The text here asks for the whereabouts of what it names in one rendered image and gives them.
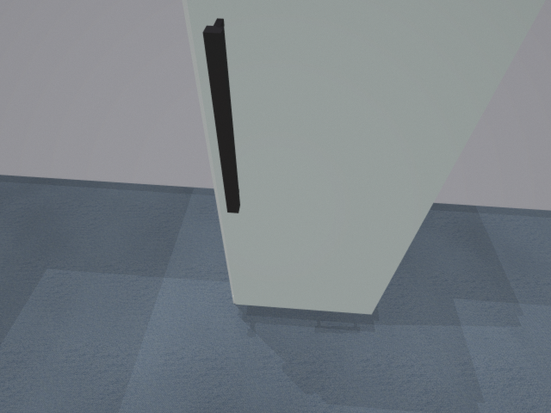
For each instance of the fridge door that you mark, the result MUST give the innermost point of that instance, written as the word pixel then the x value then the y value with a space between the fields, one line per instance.
pixel 348 116

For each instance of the handle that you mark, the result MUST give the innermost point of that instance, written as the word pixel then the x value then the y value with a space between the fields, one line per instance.
pixel 215 47

